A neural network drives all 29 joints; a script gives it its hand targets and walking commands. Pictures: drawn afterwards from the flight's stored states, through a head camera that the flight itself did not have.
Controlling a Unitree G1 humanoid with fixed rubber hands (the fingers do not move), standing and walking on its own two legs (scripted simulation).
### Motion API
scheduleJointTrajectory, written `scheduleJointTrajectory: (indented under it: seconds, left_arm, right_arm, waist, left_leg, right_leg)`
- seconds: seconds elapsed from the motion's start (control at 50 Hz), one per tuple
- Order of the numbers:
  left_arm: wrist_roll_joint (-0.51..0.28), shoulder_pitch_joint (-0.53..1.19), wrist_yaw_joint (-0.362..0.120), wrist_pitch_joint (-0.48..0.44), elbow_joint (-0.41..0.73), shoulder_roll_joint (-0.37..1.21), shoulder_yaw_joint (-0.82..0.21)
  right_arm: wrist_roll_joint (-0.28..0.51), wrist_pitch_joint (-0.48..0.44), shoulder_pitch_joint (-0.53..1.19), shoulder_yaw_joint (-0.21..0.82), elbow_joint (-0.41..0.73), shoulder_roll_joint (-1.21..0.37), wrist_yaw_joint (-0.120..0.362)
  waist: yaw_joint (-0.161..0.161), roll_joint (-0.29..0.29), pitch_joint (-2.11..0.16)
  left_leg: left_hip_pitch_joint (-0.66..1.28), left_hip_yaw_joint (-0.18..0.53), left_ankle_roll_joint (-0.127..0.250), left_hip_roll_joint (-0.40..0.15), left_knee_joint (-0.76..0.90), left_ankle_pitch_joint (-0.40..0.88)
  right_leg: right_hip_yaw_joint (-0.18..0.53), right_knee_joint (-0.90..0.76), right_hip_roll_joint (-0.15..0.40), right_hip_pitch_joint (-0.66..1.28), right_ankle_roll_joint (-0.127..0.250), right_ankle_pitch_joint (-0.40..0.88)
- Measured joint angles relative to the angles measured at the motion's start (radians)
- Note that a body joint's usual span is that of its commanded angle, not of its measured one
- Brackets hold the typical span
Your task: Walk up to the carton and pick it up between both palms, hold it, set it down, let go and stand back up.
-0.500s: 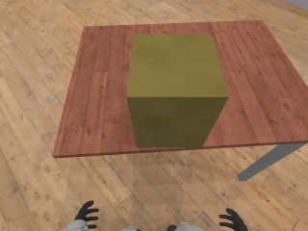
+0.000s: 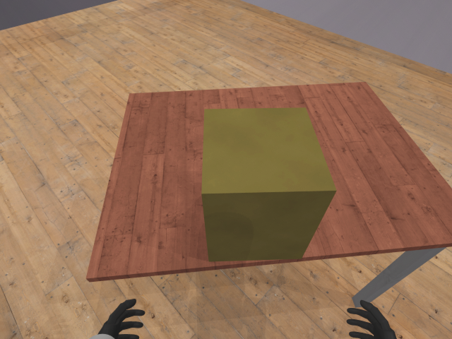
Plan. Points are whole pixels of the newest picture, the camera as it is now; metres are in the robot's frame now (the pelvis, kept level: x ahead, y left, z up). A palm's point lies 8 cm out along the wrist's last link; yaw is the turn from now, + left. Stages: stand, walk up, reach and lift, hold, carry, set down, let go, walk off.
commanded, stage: let go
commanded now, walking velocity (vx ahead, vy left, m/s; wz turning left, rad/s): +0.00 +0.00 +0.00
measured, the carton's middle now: (255, 187) +0.43 -0.02 +0.01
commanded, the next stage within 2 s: stand in 0.58 s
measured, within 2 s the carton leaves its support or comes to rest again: neither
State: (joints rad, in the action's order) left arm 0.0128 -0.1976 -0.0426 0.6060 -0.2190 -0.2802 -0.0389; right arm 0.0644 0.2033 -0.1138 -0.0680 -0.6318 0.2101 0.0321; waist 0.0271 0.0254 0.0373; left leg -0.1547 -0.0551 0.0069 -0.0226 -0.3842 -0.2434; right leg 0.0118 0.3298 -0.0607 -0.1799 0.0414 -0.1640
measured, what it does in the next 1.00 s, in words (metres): stands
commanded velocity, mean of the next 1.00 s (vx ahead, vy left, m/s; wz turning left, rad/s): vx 0.00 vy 0.00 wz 0.00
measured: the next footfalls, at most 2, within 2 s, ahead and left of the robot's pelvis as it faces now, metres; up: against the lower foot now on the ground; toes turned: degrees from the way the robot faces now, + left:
none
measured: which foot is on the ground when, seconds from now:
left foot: down 0.00-1.00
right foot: down 0.00-1.00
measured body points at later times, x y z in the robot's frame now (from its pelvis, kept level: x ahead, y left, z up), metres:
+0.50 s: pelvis -0.02 +0.01 -0.01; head -0.02 +0.02 +0.44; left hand +0.14 +0.24 -0.09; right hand +0.14 -0.22 -0.11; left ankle -0.03 +0.11 -0.75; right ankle +0.00 -0.10 -0.75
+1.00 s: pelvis +0.02 +0.03 -0.01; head +0.01 +0.04 +0.44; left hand +0.04 +0.25 -0.16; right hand +0.03 -0.19 -0.16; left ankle -0.03 +0.11 -0.75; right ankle +0.00 -0.10 -0.75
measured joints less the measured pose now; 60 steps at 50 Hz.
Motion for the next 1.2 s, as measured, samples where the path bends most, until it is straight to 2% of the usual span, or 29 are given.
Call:
scheduleJointTrajectory:
  seconds: [0.08,0.18,0.24,0.32,0.48,0.6,0.64,0.68,0.78,1.0,1.2]
  left_arm:
    - [-0.009,-0.042,0.021,-0.149,-0.059,0.004,0.008]
    - [-0.022,-0.079,0.048,-0.334,-0.103,0.020,0.000]
    - [-0.032,-0.084,0.059,-0.386,-0.125,0.027,-0.015]
    - [-0.046,-0.079,0.072,-0.403,-0.152,0.030,-0.033]
    - [-0.058,-0.054,0.087,-0.389,-0.184,0.030,-0.042]
    - [-0.059,-0.044,0.096,-0.399,-0.198,0.031,-0.040]
    - [0.010,-0.056,0.080,-0.490,-0.257,0.052,-0.025]
    - [0.047,-0.077,0.059,-0.565,-0.307,0.066,-0.007]
    - [0.040,-0.120,0.035,-0.642,-0.433,0.094,0.016]
    - [0.009,-0.194,0.064,-0.658,-0.686,0.124,0.045]
    - [0.003,-0.194,0.085,-0.633,-0.846,0.156,0.052]
  right_arm:
    - [-0.031,-0.155,-0.025,-0.028,-0.063,-0.010,0.037]
    - [-0.060,-0.355,-0.044,-0.033,-0.141,-0.043,0.048]
    - [-0.078,-0.421,-0.042,-0.033,-0.188,-0.063,0.045]
    - [-0.104,-0.456,-0.038,-0.041,-0.226,-0.085,0.037]
    - [-0.132,-0.451,-0.044,-0.062,-0.228,-0.081,0.030]
    - [-0.116,-0.435,-0.057,-0.062,-0.200,-0.062,0.035]
    - [-0.098,-0.371,-0.077,-0.043,-0.182,-0.054,0.019]
    - [-0.097,-0.293,-0.099,-0.025,-0.183,-0.051,0.006]
    - [-0.096,-0.235,-0.177,0.002,-0.244,-0.054,0.003]
    - [-0.087,-0.240,-0.261,0.019,-0.379,-0.070,-0.029]
    - [-0.088,-0.233,-0.258,0.041,-0.450,-0.099,-0.059]
  waist:
    - [0.005,0.010,-0.005]
    - [0.013,0.009,-0.024]
    - [0.014,0.003,-0.031]
    - [0.011,-0.004,-0.036]
    - [0.004,-0.007,-0.031]
    - [-0.004,-0.005,-0.031]
    - [-0.019,-0.020,-0.061]
    - [-0.021,-0.026,-0.082]
    - [-0.016,-0.026,-0.102]
    - [-0.021,-0.025,-0.099]
    - [-0.022,-0.025,-0.084]
  left_leg:
    - [-0.002,-0.006,0.005,0.002,-0.021,-0.012]
    - [-0.040,-0.009,0.008,0.003,-0.074,-0.034]
    - [-0.050,-0.009,0.011,0.005,-0.093,-0.041]
    - [-0.050,-0.012,0.015,0.010,-0.102,-0.041]
    - [-0.039,-0.019,0.020,0.015,-0.103,-0.037]
    - [-0.037,-0.020,0.019,0.016,-0.102,-0.035]
    - [-0.060,-0.002,0.021,0.012,-0.117,-0.046]
    - [-0.075,0.006,0.021,0.008,-0.129,-0.052]
    - [-0.083,0.016,0.026,0.010,-0.140,-0.073]
    - [-0.022,0.011,0.050,0.041,-0.099,-0.087]
    - [0.023,0.002,0.072,0.067,-0.076,-0.085]
  right_leg:
    - [0.005,0.030,0.002,-0.008,-0.004,-0.015]
    - [0.006,0.083,0.004,-0.047,-0.007,-0.035]
    - [0.007,0.102,0.007,-0.057,-0.010,-0.042]
    - [0.009,0.118,0.012,-0.061,-0.015,-0.045]
    - [0.016,0.132,0.016,-0.057,-0.018,-0.045]
    - [0.016,0.136,0.017,-0.058,-0.017,-0.046]
    - [-0.001,0.118,0.014,-0.059,-0.021,-0.044]
    - [-0.009,0.114,0.011,-0.065,-0.022,-0.047]
    - [-0.018,0.110,0.012,-0.063,-0.024,-0.062]
    - [-0.011,0.103,0.042,-0.016,-0.046,-0.096]
    - [-0.001,0.104,0.067,0.018,-0.070,-0.105]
